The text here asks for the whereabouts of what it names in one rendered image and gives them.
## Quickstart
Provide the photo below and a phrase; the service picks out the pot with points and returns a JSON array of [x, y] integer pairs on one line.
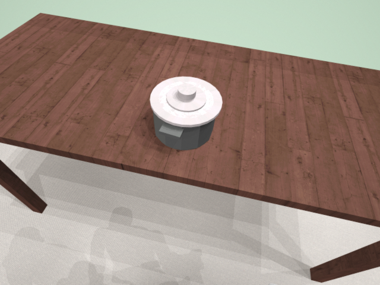
[[182, 138]]

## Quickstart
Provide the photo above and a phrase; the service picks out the knob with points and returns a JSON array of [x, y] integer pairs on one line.
[[186, 91]]

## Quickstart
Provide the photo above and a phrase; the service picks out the lid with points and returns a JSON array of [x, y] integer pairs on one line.
[[201, 110]]

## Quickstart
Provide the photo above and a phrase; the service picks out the table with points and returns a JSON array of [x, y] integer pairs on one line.
[[292, 131]]

